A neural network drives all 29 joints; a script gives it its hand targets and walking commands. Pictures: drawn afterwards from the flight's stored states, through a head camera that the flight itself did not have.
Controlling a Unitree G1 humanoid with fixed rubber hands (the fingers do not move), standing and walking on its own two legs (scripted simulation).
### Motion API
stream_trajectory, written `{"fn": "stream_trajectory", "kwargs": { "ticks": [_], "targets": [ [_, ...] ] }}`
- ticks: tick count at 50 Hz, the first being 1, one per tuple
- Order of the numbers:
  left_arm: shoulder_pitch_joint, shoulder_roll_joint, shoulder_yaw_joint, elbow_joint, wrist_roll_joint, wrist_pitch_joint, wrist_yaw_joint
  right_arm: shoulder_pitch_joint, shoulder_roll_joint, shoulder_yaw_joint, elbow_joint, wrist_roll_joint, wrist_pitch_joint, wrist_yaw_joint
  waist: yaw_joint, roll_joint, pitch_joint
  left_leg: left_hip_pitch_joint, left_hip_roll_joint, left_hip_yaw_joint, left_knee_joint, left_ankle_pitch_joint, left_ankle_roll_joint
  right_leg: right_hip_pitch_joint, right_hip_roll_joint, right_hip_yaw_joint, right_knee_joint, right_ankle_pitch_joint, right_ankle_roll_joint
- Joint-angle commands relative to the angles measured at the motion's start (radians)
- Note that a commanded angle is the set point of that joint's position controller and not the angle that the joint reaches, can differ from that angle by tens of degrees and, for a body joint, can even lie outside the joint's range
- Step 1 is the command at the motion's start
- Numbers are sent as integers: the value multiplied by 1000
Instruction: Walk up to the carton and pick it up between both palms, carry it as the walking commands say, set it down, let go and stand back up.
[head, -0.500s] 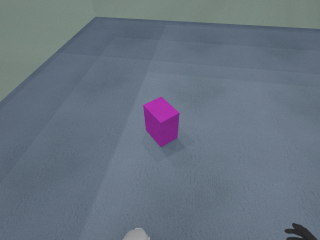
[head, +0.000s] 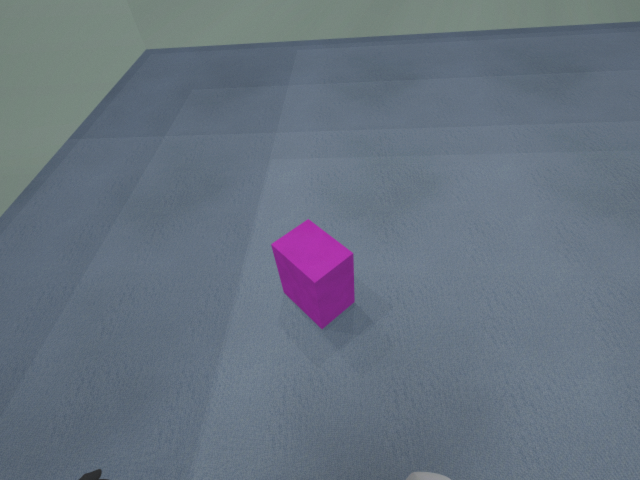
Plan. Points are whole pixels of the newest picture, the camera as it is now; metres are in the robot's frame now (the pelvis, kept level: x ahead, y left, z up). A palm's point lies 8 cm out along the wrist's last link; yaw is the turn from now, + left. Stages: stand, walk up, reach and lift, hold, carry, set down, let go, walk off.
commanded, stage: walk up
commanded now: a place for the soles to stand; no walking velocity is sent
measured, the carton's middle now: (315, 274) +0.86 +0.10 -0.61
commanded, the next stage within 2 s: none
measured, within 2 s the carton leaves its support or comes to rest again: neither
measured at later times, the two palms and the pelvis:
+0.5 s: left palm (62, 425) +0.22 +0.42 -0.10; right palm (541, 409) +0.21 -0.24 -0.05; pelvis +0.16 +0.09 +0.01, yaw -2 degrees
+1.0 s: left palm (105, 338) +0.36 +0.41 -0.10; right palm (489, 336) +0.33 -0.22 -0.09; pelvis +0.26 +0.10 +0.00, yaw -3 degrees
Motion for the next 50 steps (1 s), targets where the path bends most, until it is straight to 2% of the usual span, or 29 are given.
{"fn": "stream_trajectory", "kwargs": {
  "ticks": [1,4,9,11,12,13,14,15,16,18,20,21,24,26,30,32,33,34,35,36,37,40,43,45,46,47,48,49,50],
  "targets": [
    [54,270,64,-57,-25,-6,9,-41,-212,-63,-82,4,-29,-4,50,-179,39,-288,82,-76,51,28,-20,163,-323,420,-381,-280,-207],
    [37,273,61,-65,-20,-9,5,-37,-187,-63,-72,10,-18,16,46,-255,66,-215,73,-24,-41,118,-42,73,-256,276,-359,-229,-188],
    [14,294,57,-79,-18,-9,5,-143,-166,-67,-88,7,-13,32,46,-280,88,-70,72,28,-231,228,-49,-61,-227,201,-359,-320,-148],
    [-9,289,48,-84,-11,-1,2,-66,-189,-82,-51,9,-23,26,5,-199,27,103,30,57,-283,206,-34,-124,-202,170,-218,-322,-123],
    [9,247,34,-88,-8,2,0,-7,-197,-86,-33,1,-29,19,-19,-108,-5,205,3,67,-301,142,-16,-185,-169,137,-95,-337,-109],
    [49,191,17,-84,-12,5,4,56,-234,-99,-16,-3,-37,7,-56,52,-26,245,68,-59,-444,-52,22,-240,-105,66,100,-334,-83],
    [77,128,0,-96,-19,9,8,106,-307,-120,-29,-21,-45,-6,-80,281,-62,348,268,-414,-610,-372,106,-398,-10,-17,400,-354,-29],
    [84,171,3,-90,-15,16,12,54,-316,-111,-79,-8,-55,-17,-68,187,-16,261,356,-622,-703,-492,166,-444,1,112,536,-295,-15],
    [105,230,14,-63,-4,19,15,-24,-319,-110,-97,15,-54,-23,-43,109,-2,232,361,-567,-696,-400,152,-401,-48,152,525,-229,0],
    [97,234,11,-42,-12,21,6,-25,-277,-97,-87,22,-54,-23,-29,95,-7,193,299,-431,-642,-150,149,-325,-83,143,447,-196,18],
    [107,211,14,-20,-19,15,-1,-40,-259,-81,-78,20,-53,-26,-13,161,30,95,228,-286,-619,-26,155,-240,-91,100,355,-212,30],
    [117,216,16,-9,-18,19,-5,-42,-262,-80,-74,16,-53,-28,-8,147,27,72,224,-252,-609,-7,166,-212,-89,90,313,-195,32],
    [73,178,17,-19,-4,29,-23,-41,-260,-73,-92,13,-59,-28,-4,145,67,28,256,-230,-648,-46,206,-199,-82,53,228,-146,22],
    [42,177,30,-23,0,34,-31,-33,-260,-72,-87,16,-62,-26,-3,127,75,4,264,-251,-678,-101,190,-159,-76,63,168,-77,18],
    [24,146,32,-7,-2,32,-25,-72,-229,-53,-88,16,-54,-38,33,31,68,-98,244,-152,-595,56,154,32,-37,26,35,33,2],
    [14,150,33,4,4,28,-14,-55,-199,-36,-72,19,-49,-44,50,-46,9,-80,203,-97,-479,195,108,137,-7,25,-54,34,-19],
    [23,164,38,-1,3,22,-5,-45,-173,-27,-67,27,-47,-49,71,-97,-25,-78,175,-60,-376,301,76,207,-13,58,-118,5,-37],
    [56,204,46,1,10,16,6,-36,-142,-11,-72,29,-51,-52,87,-208,-70,-135,102,21,-180,340,31,295,-131,225,-202,-5,-82],
    [74,261,60,-13,4,13,12,4,-96,5,-81,26,-48,-52,74,-327,-87,-295,-14,69,5,53,-14,380,-336,559,-301,-14,-175],
    [46,258,48,-20,-5,15,12,-1,-124,-2,-68,13,-34,-65,56,-257,-43,-337,29,11,30,-114,-4,357,-389,587,-302,33,-229],
    [53,256,49,-17,-20,25,11,-19,-179,-17,-68,15,-35,-66,72,-183,-40,-285,44,-14,16,-124,3,334,-370,534,-272,125,-260],
    [7,221,31,-14,-27,42,13,15,-155,-12,-19,27,-45,-69,52,-268,-70,-126,34,14,-116,-73,-7,225,-266,315,-196,366,-201],
    [-88,183,2,-37,-21,55,15,30,-117,-12,16,26,-29,-74,11,-231,-75,61,8,76,-243,164,-20,83,-204,186,-147,376,-145],
    [-122,153,-13,-40,-29,71,15,7,-135,-25,36,16,-31,-84,-13,-198,-75,176,24,24,-371,320,2,-30,-154,157,-61,173,-83],
    [-126,115,-26,-49,-33,75,16,-35,-172,-32,20,0,-34,-85,-7,-67,-55,164,131,-122,-444,285,30,-81,-114,132,-3,48,-46],
    [-114,100,-26,-36,-37,84,12,-120,-200,-31,-5,1,-40,-85,25,6,-19,45,241,-290,-564,96,80,-59,-46,110,31,-154,-1],
    [-86,118,-23,-14,-36,92,9,-190,-213,-30,-15,5,-41,-85,52,10,7,-44,283,-303,-612,-53,108,6,-33,86,31,-187,6],
    [-60,119,-17,19,-33,95,6,-241,-201,-20,-5,10,-42,-83,74,-20,18,-86,264,-253,-598,-109,94,43,-41,93,-3,-176,7],
    [-47,128,-18,47,-25,91,3,-250,-179,-10,21,15,-34,-76,70,27,4,-117,228,-194,-587,-160,68,97,-42,94,-53,-180,0]
  ]
}}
